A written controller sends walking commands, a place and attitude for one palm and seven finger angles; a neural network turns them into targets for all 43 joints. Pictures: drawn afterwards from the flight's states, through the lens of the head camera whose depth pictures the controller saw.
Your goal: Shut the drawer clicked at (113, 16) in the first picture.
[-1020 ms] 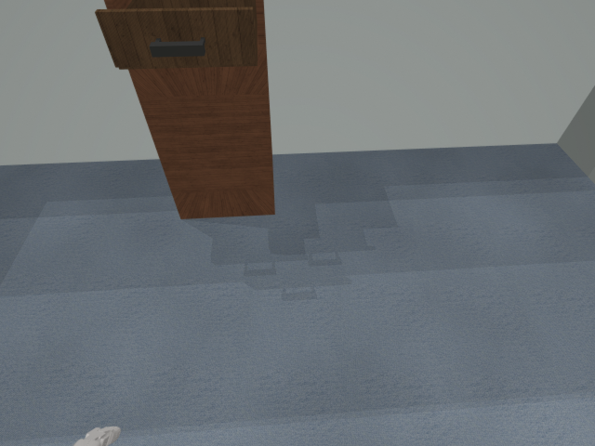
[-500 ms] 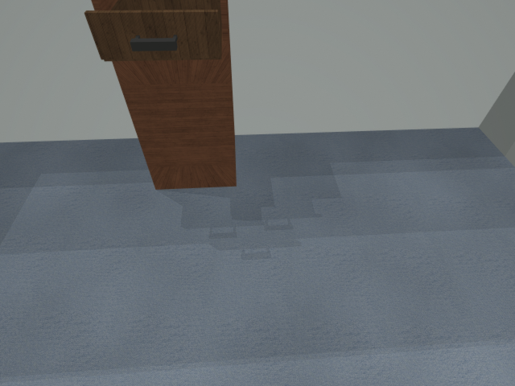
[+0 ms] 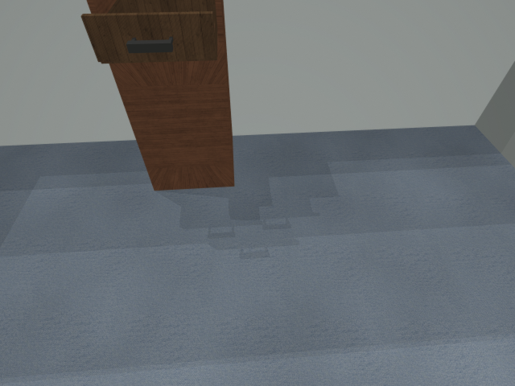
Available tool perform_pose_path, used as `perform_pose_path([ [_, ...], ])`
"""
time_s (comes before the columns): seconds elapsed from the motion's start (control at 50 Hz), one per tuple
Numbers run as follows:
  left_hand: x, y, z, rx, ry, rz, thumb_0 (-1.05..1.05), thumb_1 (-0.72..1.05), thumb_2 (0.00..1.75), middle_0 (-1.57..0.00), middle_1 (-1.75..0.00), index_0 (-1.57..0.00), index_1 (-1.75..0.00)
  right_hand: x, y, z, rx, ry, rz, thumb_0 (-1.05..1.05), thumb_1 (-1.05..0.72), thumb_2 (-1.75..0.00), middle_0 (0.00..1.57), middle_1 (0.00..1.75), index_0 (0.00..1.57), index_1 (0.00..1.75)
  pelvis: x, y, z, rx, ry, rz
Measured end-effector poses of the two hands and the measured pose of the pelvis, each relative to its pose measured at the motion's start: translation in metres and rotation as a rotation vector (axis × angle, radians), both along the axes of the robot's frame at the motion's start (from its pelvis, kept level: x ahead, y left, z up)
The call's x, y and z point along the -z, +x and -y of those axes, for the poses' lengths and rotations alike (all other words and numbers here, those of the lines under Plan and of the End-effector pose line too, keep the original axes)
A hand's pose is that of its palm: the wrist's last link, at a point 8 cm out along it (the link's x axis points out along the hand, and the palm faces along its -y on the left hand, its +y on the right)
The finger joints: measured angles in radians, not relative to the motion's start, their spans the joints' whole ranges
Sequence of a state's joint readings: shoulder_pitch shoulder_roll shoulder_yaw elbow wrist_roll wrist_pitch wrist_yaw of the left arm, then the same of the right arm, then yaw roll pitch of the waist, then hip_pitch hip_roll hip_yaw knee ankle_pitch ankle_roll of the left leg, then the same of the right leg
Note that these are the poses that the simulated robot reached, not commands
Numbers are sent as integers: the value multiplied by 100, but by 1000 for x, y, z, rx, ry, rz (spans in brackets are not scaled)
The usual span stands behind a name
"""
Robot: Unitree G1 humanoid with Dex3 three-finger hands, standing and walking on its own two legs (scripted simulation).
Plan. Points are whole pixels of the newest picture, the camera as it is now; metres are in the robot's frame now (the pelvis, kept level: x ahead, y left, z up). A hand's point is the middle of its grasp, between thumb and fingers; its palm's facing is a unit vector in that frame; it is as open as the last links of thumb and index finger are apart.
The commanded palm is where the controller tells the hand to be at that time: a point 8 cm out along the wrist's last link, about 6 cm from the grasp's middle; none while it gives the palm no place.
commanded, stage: look at it before walking up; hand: left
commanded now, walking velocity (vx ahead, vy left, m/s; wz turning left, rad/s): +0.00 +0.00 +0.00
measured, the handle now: (151, 43) +1.02 +0.38 +0.08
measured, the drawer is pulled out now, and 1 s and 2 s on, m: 0.15 0.15 0.15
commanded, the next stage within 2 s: walk to a spot facing it in 0.42 s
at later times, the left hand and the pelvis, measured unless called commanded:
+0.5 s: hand out of the picture +0.08 +0.25 -0.15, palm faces -0.03 -0.94 -0.33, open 7.4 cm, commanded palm none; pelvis +0.00 +0.00 +0.00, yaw +0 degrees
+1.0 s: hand out of the picture +0.04 +0.25 -0.19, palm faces +0.15 -0.98 -0.14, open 7.4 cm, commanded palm none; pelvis +0.09 +0.07 +0.00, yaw +9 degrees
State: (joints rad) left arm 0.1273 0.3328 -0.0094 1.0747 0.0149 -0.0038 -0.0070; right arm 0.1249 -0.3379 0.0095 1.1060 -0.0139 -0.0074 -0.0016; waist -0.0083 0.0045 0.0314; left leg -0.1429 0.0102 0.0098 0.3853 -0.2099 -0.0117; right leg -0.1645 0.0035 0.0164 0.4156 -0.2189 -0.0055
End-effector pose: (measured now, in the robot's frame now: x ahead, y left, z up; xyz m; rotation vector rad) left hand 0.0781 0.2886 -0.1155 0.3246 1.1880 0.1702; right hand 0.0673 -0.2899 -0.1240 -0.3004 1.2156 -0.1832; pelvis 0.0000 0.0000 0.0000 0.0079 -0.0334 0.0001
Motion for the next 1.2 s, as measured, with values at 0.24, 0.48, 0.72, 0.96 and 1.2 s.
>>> perform_pose_path([
  [0.24,1,-1,2,-3,-4,-5,0,90,90,-20,-30,-20,-30,-2,5,2,1,-6,8,0,-91,-90,20,30,21,30,-1,2,1,1,-1,1],
  [0.48,2,-6,-1,-12,-2,-19,0,90,90,-20,-30,-20,-30,-4,7,2,-5,-10,4,0,-91,-90,20,30,21,30,-1,3,0,-1,-2,1],
  [0.72,21,-29,10,-101,-77,-36,0,90,90,-20,-30,-20,-30,9,-2,-30,-31,28,-86,0,-91,-90,20,29,20,30,5,20,-10,-65,-25,-12],
  [0.96,47,-65,-4,-244,-201,-242,0,91,90,-20,-30,-20,-30,13,1,-122,-9,86,-171,0,-91,-90,20,29,21,30,9,75,-64,-144,-26,-16],
  [1.2,36,82,-22,-230,-204,-102,1,93,90,-20,-30,-20,-30,8,16,-175,74,155,-342,0,-91,-90,20,30,21,30,1,160,-83,-155,-23,-17],
])
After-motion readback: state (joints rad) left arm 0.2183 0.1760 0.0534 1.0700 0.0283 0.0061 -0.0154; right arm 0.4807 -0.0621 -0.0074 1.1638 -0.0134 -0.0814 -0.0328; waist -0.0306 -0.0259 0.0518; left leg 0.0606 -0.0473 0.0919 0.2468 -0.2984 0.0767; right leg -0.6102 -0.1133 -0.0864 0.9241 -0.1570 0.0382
